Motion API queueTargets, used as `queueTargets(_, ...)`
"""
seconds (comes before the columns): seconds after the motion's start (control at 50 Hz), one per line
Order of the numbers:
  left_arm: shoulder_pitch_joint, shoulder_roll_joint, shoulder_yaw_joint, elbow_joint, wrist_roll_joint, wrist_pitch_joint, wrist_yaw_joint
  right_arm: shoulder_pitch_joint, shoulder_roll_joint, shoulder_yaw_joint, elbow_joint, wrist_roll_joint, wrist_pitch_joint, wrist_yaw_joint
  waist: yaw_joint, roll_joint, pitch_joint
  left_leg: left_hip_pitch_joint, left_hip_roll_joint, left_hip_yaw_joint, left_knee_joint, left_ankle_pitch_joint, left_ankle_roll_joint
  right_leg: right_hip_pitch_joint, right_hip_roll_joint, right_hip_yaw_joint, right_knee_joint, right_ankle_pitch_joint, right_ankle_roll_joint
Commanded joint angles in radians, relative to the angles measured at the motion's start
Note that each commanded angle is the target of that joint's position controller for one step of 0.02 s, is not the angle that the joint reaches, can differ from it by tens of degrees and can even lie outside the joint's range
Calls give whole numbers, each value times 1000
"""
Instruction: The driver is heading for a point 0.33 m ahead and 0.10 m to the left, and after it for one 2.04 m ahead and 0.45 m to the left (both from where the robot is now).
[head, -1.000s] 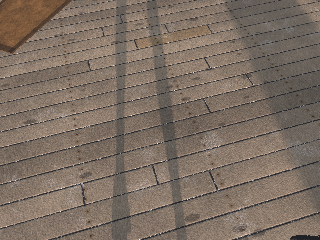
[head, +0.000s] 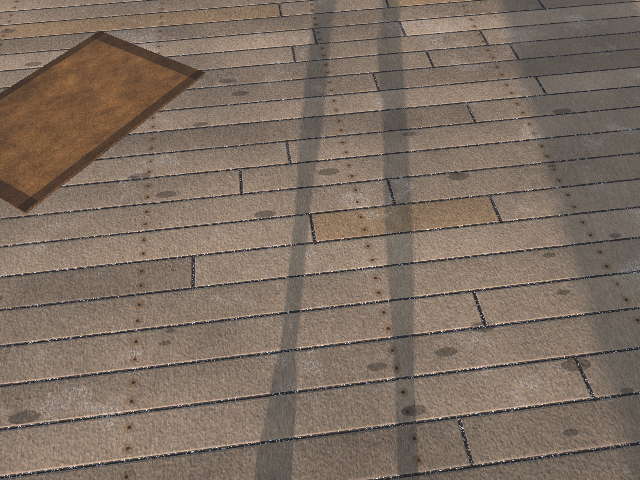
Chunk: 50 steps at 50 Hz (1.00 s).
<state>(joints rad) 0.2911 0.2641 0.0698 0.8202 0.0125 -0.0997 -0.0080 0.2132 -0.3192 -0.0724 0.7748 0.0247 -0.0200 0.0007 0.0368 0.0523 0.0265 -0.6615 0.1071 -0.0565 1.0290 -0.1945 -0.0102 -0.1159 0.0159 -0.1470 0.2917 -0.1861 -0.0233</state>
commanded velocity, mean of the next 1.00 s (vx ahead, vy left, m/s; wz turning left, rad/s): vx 0.50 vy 0.00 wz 0.39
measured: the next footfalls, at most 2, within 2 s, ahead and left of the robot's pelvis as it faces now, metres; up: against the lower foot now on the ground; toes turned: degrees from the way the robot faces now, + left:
left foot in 0.24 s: +0.29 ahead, +0.16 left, +0.00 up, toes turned +12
right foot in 0.76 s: +0.62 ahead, +0.05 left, +0.00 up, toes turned +23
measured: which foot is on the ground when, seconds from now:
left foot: up 0.00-0.22, down 0.24-0.78, up 0.80-1.00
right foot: down 0.00-0.26, up 0.28-0.74, down 0.76-1.00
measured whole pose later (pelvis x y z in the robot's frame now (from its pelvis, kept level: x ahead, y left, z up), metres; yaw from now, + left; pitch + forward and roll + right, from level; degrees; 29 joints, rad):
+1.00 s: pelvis +0.55 +0.11 +0.00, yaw +23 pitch +1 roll -1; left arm 0.32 0.26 0.04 0.84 0.00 -0.09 -0.03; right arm 0.22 -0.29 -0.06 0.72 0.01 -0.06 0.00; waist 0.04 0.05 0.02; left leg -0.61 0.09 -0.05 0.98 -0.23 0.01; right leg -0.16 0.07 -0.03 0.31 -0.17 -0.06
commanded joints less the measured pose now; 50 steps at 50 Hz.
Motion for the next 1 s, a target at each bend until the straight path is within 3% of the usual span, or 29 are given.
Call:
queueTargets(0.02,-91,147,34,-65,-1,-18,12,-1,-10,1,-62,-4,-6,15,-30,-106,17,3,32,-19,-145,165,0,-19,-268,90,-175,218,-158)
queueTargets(0.1,-37,184,47,-34,-17,0,19,-137,-2,9,-115,-4,-11,41,21,-88,52,15,13,44,-318,219,26,61,-289,15,-166,223,-138)
queueTargets(0.16,-13,207,58,-12,-35,21,18,-187,-22,3,-154,-5,-7,52,23,-95,67,2,-7,77,-377,124,63,167,-319,-12,-106,306,-114)
queueTargets(0.2,-26,236,66,-11,-45,35,21,-149,-51,-13,-163,-8,-1,55,-17,-123,21,100,-65,134,-387,18,101,204,-318,-44,23,607,-91)
queueTargets(0.22,-38,245,68,-14,-50,44,22,-60,-79,-31,-146,-7,2,53,-73,-126,-36,225,-111,167,-404,-7,127,194,-301,-67,165,754,-75)
queueTargets(0.24,-46,229,60,-18,-51,50,24,104,-131,-64,-101,-2,6,43,-160,-102,-120,458,-165,180,-460,44,163,112,-258,-100,382,768,-41)
queueTargets(0.26,-20,175,38,-37,-18,44,26,257,-230,-100,-67,4,16,21,-207,38,-212,758,-34,-57,-486,60,229,-149,-207,-108,709,415,14)
queueTargets(0.28,31,58,-1,-101,1,15,19,179,-316,-104,-99,9,5,20,-84,269,-303,1015,196,-667,-661,-178,429,-570,21,28,1052,-380,74)
queueTargets(0.3,-56,148,12,-103,-31,-22,5,193,-226,-74,-126,1,-14,31,-157,108,-362,1030,229,-756,-762,-248,413,-667,-13,239,1114,-389,46)
queueTargets(0.32,-130,172,17,-127,-62,-39,-3,176,-169,-58,-114,-8,-29,33,-156,63,-237,944,201,-609,-756,-185,367,-724,-53,228,1089,-308,19)
queueTargets(0.34,-135,156,14,-123,-47,-46,4,123,-146,-50,-115,-7,-38,34,-109,-23,-147,796,155,-485,-748,-62,329,-684,-98,227,991,-226,9)
queueTargets(0.36,-142,161,20,-107,-13,-42,14,58,-100,-36,-124,-8,-40,30,-76,-51,-106,683,109,-382,-757,40,290,-613,-131,226,896,-170,8)
queueTargets(0.38,-115,163,24,-108,-9,-32,12,25,-102,-33,-142,-22,-41,25,-39,7,-94,597,102,-361,-773,131,302,-546,-142,235,864,-136,17)
queueTargets(0.44,-111,136,21,-107,2,-4,11,24,-114,-37,-146,-17,-47,9,-21,-18,-76,490,62,-273,-808,256,308,-490,-129,213,739,-76,60)
queueTargets(0.48,-187,113,12,-131,4,2,12,57,-134,-43,-133,-11,-46,-4,-43,-21,-43,464,38,-230,-815,273,291,-511,-109,205,597,37,86)
queueTargets(0.56,-300,75,-9,-151,-8,-6,-7,108,-119,-36,-101,-9,-43,-15,-101,25,-20,432,-1,-162,-820,152,233,-415,-67,184,325,298,89)
queueTargets(0.62,-356,96,-7,-171,-18,-16,-21,161,-120,-35,-66,-6,-43,-12,-127,30,6,497,40,-202,-790,113,228,-418,-60,196,252,313,64)
queueTargets(0.68,-353,124,1,-180,-17,-26,-30,181,-124,-37,-44,-9,-34,-15,-115,48,19,604,92,-254,-729,173,213,-431,-55,199,203,205,22)
queueTargets(0.72,-277,143,12,-163,-16,-31,-28,163,-128,-39,-42,-9,-26,-16,-68,68,-3,638,88,-254,-651,346,192,-336,-31,164,170,133,-16)
queueTargets(0.74,-170,171,28,-132,-11,-34,-23,153,-110,-31,-45,-12,-23,-15,-15,52,-74,628,37,-216,-524,481,169,-181,-20,149,149,152,-47)
queueTargets(0.76,-14,216,41,-109,2,-36,-19,145,-75,-14,-66,-23,-22,-15,53,-7,-220,508,-21,-166,-281,393,134,81,-143,274,191,176,-112)
queueTargets(0.78,109,301,66,-77,8,-26,-19,279,-5,8,-72,-7,-37,-14,30,-271,-364,140,-181,-66,94,-26,45,454,-354,691,143,6,-276)
queueTargets(0.8,136,226,48,-54,-23,-22,-30,268,-45,7,-67,1,-48,-13,47,-316,-350,-38,-189,-124,218,-384,40,484,-401,921,6,-232,-296)
queueTargets(0.82,73,166,29,-63,-32,-18,-27,162,-115,-12,-80,14,-52,-10,57,-205,-189,-116,-129,-131,273,-314,48,361,-375,803,-12,-321,-246)
queueTargets(0.84,5,146,19,-78,-21,-10,-23,88,-114,-10,-98,6,-54,-9,38,-131,-106,-105,-80,-82,245,-231,52,229,-335,680,-29,-258,-214)
queueTargets(0.86,-38,121,8,-80,-13,-4,-23,42,-102,-10,-108,-12,-56,-7,18,-93,-33,-86,-47,-57,177,-172,50,112,-290,588,-62,-163,-203)
queueTargets(0.88,-59,111,2,-81,-2,-6,-21,51,-90,-13,-107,-16,-55,-5,-12,-125,-21,-35,-16,-56,124,-126,46,43,-267,537,-83,-76,-198)
queueTargets(0.92,-62,107,-1,-72,-6,-12,-20,84,-54,-8,-92,-15,-48,-2,-34,-149,-28,23,0,-34,63,-95,32,-13,-231,452,-117,45,-201)
queueTargets(1.0,-26,159,11,-42,-18,-12,-9,-14,-22,6,-123,-25,-48,-4,-17,-114,-8,-20,14,-3,-145,63,-1,-13,-219,335,-157,224,-210)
